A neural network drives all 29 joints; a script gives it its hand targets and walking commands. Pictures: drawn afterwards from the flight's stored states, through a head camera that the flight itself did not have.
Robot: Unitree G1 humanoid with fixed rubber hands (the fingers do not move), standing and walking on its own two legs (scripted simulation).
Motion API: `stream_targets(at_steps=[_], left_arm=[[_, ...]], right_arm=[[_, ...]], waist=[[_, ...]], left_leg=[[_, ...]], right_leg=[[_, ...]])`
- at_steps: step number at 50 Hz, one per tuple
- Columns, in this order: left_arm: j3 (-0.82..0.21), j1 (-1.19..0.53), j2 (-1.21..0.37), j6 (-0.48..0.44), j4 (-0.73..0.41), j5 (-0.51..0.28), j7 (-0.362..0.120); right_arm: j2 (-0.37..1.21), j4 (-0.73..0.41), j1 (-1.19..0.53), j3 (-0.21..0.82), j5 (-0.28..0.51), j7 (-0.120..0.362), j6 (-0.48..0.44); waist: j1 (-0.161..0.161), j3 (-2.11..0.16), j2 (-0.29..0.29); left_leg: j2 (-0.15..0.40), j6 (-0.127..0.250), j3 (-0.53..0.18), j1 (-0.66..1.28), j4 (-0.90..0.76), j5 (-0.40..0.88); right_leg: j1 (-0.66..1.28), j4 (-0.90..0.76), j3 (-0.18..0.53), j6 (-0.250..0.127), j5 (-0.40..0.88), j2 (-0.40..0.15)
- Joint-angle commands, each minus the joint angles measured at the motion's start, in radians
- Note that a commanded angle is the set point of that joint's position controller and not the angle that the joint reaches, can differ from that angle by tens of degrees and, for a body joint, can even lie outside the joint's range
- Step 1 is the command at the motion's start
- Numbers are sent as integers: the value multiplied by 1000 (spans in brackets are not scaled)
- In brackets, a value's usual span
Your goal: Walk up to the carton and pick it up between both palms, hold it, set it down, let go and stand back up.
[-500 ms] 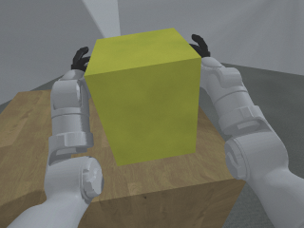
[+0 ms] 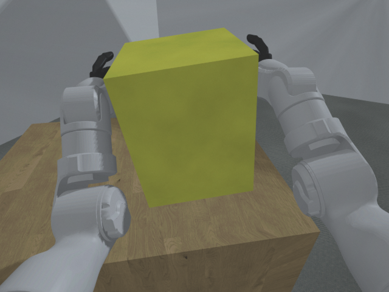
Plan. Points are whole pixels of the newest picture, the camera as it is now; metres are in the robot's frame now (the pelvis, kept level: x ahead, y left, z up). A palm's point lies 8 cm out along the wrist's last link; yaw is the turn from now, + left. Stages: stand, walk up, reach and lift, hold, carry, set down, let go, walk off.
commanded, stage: hold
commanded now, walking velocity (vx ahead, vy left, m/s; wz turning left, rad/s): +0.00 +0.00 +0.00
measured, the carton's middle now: (187, 115) +0.36 +0.00 +0.27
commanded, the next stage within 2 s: none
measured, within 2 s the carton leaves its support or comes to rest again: neither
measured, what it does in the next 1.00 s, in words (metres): stands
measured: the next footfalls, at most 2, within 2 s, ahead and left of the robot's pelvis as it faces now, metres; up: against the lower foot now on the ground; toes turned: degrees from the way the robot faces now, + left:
none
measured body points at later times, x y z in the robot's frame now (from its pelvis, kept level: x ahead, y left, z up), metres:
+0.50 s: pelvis +0.01 +0.01 +0.00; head -0.08 +0.02 +0.44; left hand +0.40 +0.16 +0.31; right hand +0.39 -0.14 +0.33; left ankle +0.02 +0.12 -0.75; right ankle +0.01 -0.10 -0.75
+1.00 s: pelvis +0.00 +0.00 +0.00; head -0.08 +0.01 +0.44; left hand +0.40 +0.16 +0.32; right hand +0.39 -0.13 +0.34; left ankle +0.02 +0.12 -0.75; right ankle +0.01 -0.10 -0.75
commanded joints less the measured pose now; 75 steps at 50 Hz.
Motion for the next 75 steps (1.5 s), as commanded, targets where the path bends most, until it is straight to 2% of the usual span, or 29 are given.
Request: stream_targets(at_steps=[1,11,17,23,27,31,37,43,50,59,65,75], left_arm=[[-257,-803,-473,-115,-57,-131,-142],[-313,-778,-521,-122,-78,-164,-152],[-380,-746,-556,-106,-210,-185,-152],[-412,-752,-568,-95,-291,-189,-135],[-401,-767,-562,-96,-272,-180,-125],[-360,-778,-544,-103,-207,-165,-121],[-321,-785,-524,-114,-99,-162,-130],[-309,-775,-520,-125,-44,-166,-146],[-342,-773,-540,-129,-110,-190,-142],[-361,-787,-558,-120,-165,-190,-124],[-340,-792,-548,-112,-120,-176,-124],[-327,-792,-537,-120,-97,-180,-128]], right_arm=[[678,-251,-762,120,139,138,6],[641,-274,-729,118,156,119,-6],[629,-373,-689,168,203,103,1],[651,-433,-689,206,222,113,8],[676,-407,-698,202,210,125,11],[691,-349,-715,181,180,137,11],[681,-295,-742,134,151,133,7],[658,-291,-758,112,141,120,1],[660,-358,-756,151,184,105,2],[663,-355,-740,164,202,120,10],[645,-297,-741,131,178,133,16],[645,-294,-754,125,179,129,14]], waist=[[33,-264,3],[-18,-301,55],[-44,-355,95],[-25,-351,89],[-4,-324,63],[18,-299,30],[7,-290,22],[-11,-306,33],[-21,-359,54],[-9,-347,63],[-4,-300,59],[-9,-332,53]], left_leg=[[-49,-6,12,-17,-74,65],[-47,-48,0,18,-38,182],[-48,-84,-14,85,-1,332],[-44,-82,-18,98,3,360],[-40,-61,-16,68,-16,285],[-40,-35,-10,23,-41,181],[-46,-22,-5,-3,-48,98],[-52,-31,-8,-9,-41,105],[-54,-53,-19,38,-14,215],[-42,-57,-25,50,-15,239],[-36,-47,-22,11,-40,158],[-43,-49,-23,21,-28,181]], right_leg=[[146,-25,49,88,80,16],[171,-16,48,78,211,22],[219,6,36,81,334,33],[203,10,29,80,300,44],[171,3,33,79,224,43],[148,-8,43,80,152,36],[125,-24,57,83,118,19],[144,-25,59,85,160,12],[178,-5,50,91,271,22],[155,-6,46,78,220,34],[126,-20,54,70,137,31],[141,-17,58,77,195,26]])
